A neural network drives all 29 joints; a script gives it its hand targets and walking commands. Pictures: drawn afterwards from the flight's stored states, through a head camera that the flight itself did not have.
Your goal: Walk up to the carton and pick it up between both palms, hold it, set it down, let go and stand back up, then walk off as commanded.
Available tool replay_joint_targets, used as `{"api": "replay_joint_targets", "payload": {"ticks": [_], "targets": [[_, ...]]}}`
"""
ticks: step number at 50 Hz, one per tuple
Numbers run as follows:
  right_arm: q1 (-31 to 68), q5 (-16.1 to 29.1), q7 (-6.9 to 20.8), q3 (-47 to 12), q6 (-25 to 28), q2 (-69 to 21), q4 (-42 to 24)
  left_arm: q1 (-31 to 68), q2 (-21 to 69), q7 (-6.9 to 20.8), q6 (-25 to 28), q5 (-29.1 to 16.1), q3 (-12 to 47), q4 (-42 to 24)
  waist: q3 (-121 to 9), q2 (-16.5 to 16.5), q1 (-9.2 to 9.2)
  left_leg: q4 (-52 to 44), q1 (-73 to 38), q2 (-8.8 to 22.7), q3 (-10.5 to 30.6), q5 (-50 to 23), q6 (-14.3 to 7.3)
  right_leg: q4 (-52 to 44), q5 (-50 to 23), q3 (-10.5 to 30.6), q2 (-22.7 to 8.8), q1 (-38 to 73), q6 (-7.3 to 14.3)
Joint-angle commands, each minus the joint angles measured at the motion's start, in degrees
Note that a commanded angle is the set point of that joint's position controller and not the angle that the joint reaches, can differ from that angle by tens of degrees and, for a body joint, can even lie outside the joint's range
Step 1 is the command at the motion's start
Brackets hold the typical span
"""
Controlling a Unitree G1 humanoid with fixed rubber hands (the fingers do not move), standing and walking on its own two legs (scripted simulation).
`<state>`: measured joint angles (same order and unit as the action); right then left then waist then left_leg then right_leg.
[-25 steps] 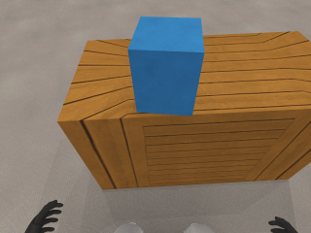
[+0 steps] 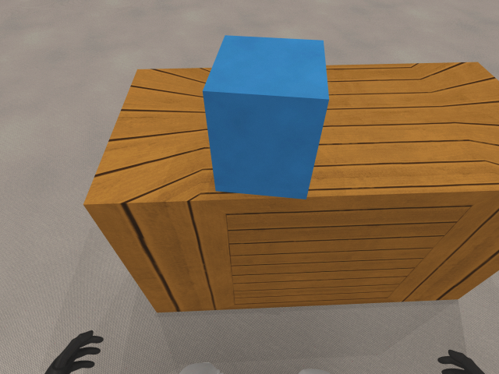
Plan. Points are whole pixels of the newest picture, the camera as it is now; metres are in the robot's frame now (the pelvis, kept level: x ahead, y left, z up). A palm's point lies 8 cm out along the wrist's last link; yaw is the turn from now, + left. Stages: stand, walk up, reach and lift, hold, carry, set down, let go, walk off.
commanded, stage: walk up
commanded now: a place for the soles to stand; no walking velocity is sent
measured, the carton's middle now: (266, 119) +0.58 -0.02 +0.08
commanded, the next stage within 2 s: none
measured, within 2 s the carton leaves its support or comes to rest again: neither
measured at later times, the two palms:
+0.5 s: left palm (132, 313) +0.24 +0.22 -0.08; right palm out of the picture +0.14 -0.42 -0.07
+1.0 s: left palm (109, 303) +0.23 +0.23 +0.01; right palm out of the picture +0.19 -0.43 -0.10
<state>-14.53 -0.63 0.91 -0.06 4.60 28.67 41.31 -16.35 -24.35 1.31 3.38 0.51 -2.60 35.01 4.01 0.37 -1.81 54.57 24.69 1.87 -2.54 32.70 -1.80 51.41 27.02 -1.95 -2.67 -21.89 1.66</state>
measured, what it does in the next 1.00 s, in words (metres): walks ahead: right foot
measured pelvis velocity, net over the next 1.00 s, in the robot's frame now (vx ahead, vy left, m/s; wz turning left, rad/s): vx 0.14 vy -0.10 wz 0.05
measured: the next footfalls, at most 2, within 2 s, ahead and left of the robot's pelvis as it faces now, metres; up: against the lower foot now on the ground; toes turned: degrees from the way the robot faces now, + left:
right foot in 0.44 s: +0.23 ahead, -0.14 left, +0.00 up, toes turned -2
left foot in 1.30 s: +0.28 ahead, +0.10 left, +0.00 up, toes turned +5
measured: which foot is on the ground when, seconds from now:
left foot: down 0.00-0.46, up 0.48-1.00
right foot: down 0.00-0.04, up 0.06-0.42, down 0.44-1.00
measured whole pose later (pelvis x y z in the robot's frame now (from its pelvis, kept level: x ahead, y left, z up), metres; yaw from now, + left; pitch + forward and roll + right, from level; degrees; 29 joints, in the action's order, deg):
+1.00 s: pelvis +0.14 -0.10 +0.03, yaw +3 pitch -4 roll +4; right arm -19.6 0.0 -0.1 -0.1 -1.3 30.5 46.5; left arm -17.5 -24.2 -0.8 2.8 0.5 -2.6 36.2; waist 6.3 -5.2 -1.0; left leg 61.8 26.7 2.9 4.4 12.2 -0.7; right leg 39.3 17.8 -5.6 -0.1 -17.8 4.0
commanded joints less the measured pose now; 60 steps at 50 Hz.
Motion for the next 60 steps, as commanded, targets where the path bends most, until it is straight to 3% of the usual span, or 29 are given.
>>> {"api": "replay_joint_targets", "payload": {"ticks": [1,2,3,5,7,9,12,13,16,18,19,20,21,22,23,24,27,29,32,33,35,36,39,42,44,47,49,55,60], "targets": [[-29.1,-1.0,-1.4,10.1,3.6,18.1,6.8,14.4,-7.4,0.5,-0.4,1.1,-4.1,-4.4,-2.3,-20.8,-13.18,-34.4,-31.8,12.0,33.1,6.7,-4.5,21.4,10.5,1.0,5.4,-35.7,1.4],[-21.8,-0.3,-2.2,9.8,3.6,20.4,4.7,11.7,-10.0,-0.1,-0.6,0.5,-3.6,-4.1,-1.2,-10.5,-7.97,-43.0,-29.5,20.5,54.1,8.6,-6.9,24.2,7.6,5.6,5.5,-38.5,0.1],[-16.9,0.7,-2.7,9.5,3.7,19.8,3.3,9.4,-14.1,0.2,-0.6,0.4,-4.0,-2.1,-0.9,0.8,-4.47,-41.5,-27.4,21.9,53.7,4.1,-7.5,22.8,2.4,7.5,1.9,-34.4,-0.3],[-15.1,0.2,-3.1,8.8,4.5,17.6,2.4,7.7,-13.3,0.4,-0.3,0.2,-4.5,-1.1,-2.0,-1.1,-2.15,-31.3,-28.8,18.8,40.7,-25.2,-9.3,22.0,0.2,5.9,-1.4,-32.0,0.2],[-16.5,0.2,-3.3,7.9,4.6,16.1,1.3,8.2,-11.7,0.4,-0.2,0.0,-4.5,-1.9,-2.4,-4.3,-2.35,-26.4,-26.6,17.7,31.1,-42.9,-10.3,19.8,1.6,5.3,-3.1,-29.6,0.0],[-17.2,0.5,-3.2,7.5,4.5,16.0,0.6,8.3,-11.8,0.3,-0.1,-0.5,-4.4,-1.9,-2.8,-2.6,-1.91,-25.0,-26.3,16.8,27.1,-45.8,-11.1,14.7,0.2,4.4,-3.5,-28.4,-0.2],[-16.3,0.4,-3.2,7.3,4.1,15.3,-1.4,8.6,-10.8,0.9,-0.5,-0.4,-4.4,-2.9,-4.9,-7.8,-1.51,-24.5,-24.8,15.9,22.3,-40.9,-14.4,7.5,-2.3,2.2,-4.0,-26.9,0.0],[-16.7,0.6,-3.2,7.3,4.2,15.2,-1.3,10.8,-10.5,1.2,-0.3,-0.2,-4.4,-3.0,-4.2,-7.5,-1.98,-25.4,-21.8,16.0,22.5,-38.6,-14.4,6.0,-4.4,1.9,-4.6,-25.0,0.0],[-14.0,0.4,-3.1,7.3,4.1,16.1,-2.4,11.2,-11.1,1.8,0.1,0.1,-4.3,-2.6,-3.1,-13.6,-1.15,-25.2,-13.3,15.3,19.1,-35.2,-13.1,0.3,-9.7,1.4,-4.8,-17.6,0.7],[-8.8,0.4,-3.1,7.0,4.1,16.1,-4.0,6.0,-11.0,2.1,0.4,-0.3,-5.0,-0.8,-4.3,-14.1,2.75,-24.0,-6.3,16.0,17.4,-31.5,-11.1,-6.0,-12.6,3.1,-5.3,-6.1,1.8],[-6.3,0.4,-3.0,6.1,3.9,14.8,-4.0,1.1,-11.5,1.9,0.6,-0.2,-5.6,0.8,-6.9,-13.3,6.44,-18.2,-0.6,14.1,15.1,-30.9,-8.9,-11.8,-15.2,3.0,-4.4,5.3,2.9],[-5.3,0.0,-2.9,5.4,3.4,11.9,-4.2,-7.2,-13.7,1.3,0.9,-0.3,-6.7,4.1,-10.9,-7.5,10.24,-2.6,3.4,10.0,10.8,-32.0,-6.1,-14.7,-13.8,5.0,-1.9,16.1,2.8],[-8.2,0.3,-3.0,3.9,3.0,6.6,-3.7,-13.3,-16.4,0.2,1.2,0.1,-7.9,5.7,-12.8,6.2,13.26,16.2,10.4,4.1,5.6,-29.9,-2.4,-21.5,-6.0,12.0,-4.6,23.1,2.0],[-10.3,1.0,-2.8,2.3,2.7,3.4,-3.6,-11.8,-18.8,-0.7,1.3,0.6,-7.8,4.6,-10.7,18.3,10.37,24.0,21.5,-4.4,3.9,-2.5,0.0,-29.9,-2.9,32.4,-16.2,22.4,3.8],[-10.7,1.2,-3.2,4.4,1.4,10.0,-2.6,-7.4,-20.7,-0.5,1.0,0.2,-8.1,4.0,-8.1,6.8,7.00,22.9,23.8,-2.8,7.7,-2.7,-0.7,-38.8,14.0,46.8,-21.5,19.2,6.2],[-10.5,0.7,-3.3,5.7,0.6,13.2,-1.1,-3.4,-21.8,-0.5,0.2,-0.9,-8.7,3.1,-4.2,5.2,5.43,25.0,21.5,-0.8,7.3,-3.6,-1.4,-43.9,26.9,50.0,-21.9,12.7,4.9],[-13.2,0.2,-2.2,6.2,-1.6,12.1,3.1,3.1,-17.3,-0.5,0.3,-1.0,-7.8,3.0,6.5,5.3,0.47,23.6,16.1,2.3,7.0,-14.8,-0.8,-43.9,26.9,28.0,-12.9,-2.8,-5.1],[-13.6,0.9,-1.5,6.0,-2.6,12.3,4.8,3.6,-17.2,-0.8,1.1,-0.7,-6.9,3.0,8.0,7.3,0.44,19.5,12.8,3.0,5.9,-20.4,0.4,-44.8,22.5,23.5,-10.3,-5.3,-4.6],[-8.9,0.7,-1.0,6.2,-3.1,11.3,5.3,-0.9,-16.5,-1.2,1.5,-0.8,-6.7,4.7,8.4,7.2,2.09,17.3,11.4,2.2,6.2,-23.6,1.5,-45.6,19.6,23.2,-9.4,-3.1,-6.8],[-9.2,1.0,-0.9,6.0,-3.4,10.7,5.4,-1.0,-17.1,-1.5,1.7,-1.0,-6.8,5.1,7.4,8.4,1.93,15.5,11.6,1.8,7.1,-23.8,1.5,-45.4,17.3,21.0,-9.0,-1.0,-9.5],[-8.3,0.8,-1.0,5.9,-4.0,10.9,5.6,-2.8,-16.7,-1.8,1.4,-1.0,-6.8,4.6,7.6,12.1,3.39,13.3,13.3,1.5,7.4,-23.9,2.4,-44.4,14.6,20.7,-9.1,3.7,-9.3],[-7.9,0.8,-1.0,6.0,-4.1,11.6,5.8,-3.4,-16.0,-1.9,1.2,-1.1,-6.9,4.4,5.7,12.3,4.19,12.4,13.4,1.0,7.1,-23.0,2.5,-43.3,11.4,19.9,-8.3,7.5,-10.0],[-7.3,0.6,-0.9,5.5,-4.5,11.4,5.8,-5.3,-15.7,-2.1,0.6,-0.8,-7.0,4.6,0.3,12.4,5.06,10.3,14.8,0.5,7.2,-21.0,2.8,-40.1,8.2,18.3,-8.1,16.4,-7.3],[-8.0,0.7,-1.3,5.0,-4.8,11.2,6.3,-6.7,-15.5,-2.7,0.2,-1.1,-7.1,4.6,-0.7,12.7,5.09,9.8,14.9,-0.7,8.8,-19.8,2.5,-38.1,-4.5,16.8,-7.9,19.4,-10.7],[-7.7,0.6,-1.5,4.9,-5.0,11.2,6.8,-6.7,-15.0,-2.7,0.0,-0.7,-6.9,4.2,-3.0,11.9,5.16,8.0,14.7,-0.7,8.7,-19.2,2.6,-35.9,-5.2,16.8,-8.8,22.5,-7.7],[-7.9,0.5,-1.7,4.4,-5.2,10.3,7.0,-5.5,-15.4,-2.9,0.1,-0.7,-6.5,3.4,-1.3,12.5,4.81,7.4,14.0,-0.7,9.5,-19.5,2.3,-35.5,-11.4,15.8,-10.0,19.8,-8.0],[-7.9,0.6,-2.1,4.8,-5.6,10.2,7.3,-4.4,-15.1,-3.0,-0.4,-0.3,-6.3,3.2,0.0,11.2,4.66,6.0,11.7,-0.3,10.1,-18.7,1.8,-37.5,-5.1,16.1,-10.4,15.2,-8.5],[-8.4,0.5,-2.0,4.6,-5.3,9.4,7.6,-2.4,-15.0,-2.3,-0.7,0.3,-6.0,2.7,2.0,10.3,4.01,0.1,8.5,0.8,7.5,-17.2,1.7,-35.6,-4.5,12.3,-10.3,10.3,-2.6],[-9.0,-0.3,-1.4,4.3,-3.2,8.5,6.1,1.3,-16.1,-0.8,-1.5,1.7,-5.7,1.1,-0.8,14.0,3.51,-12.2,0.1,2.2,0.6,-8.8,0.3,-28.8,3.7,9.4,-11.3,5.2,8.1]]}}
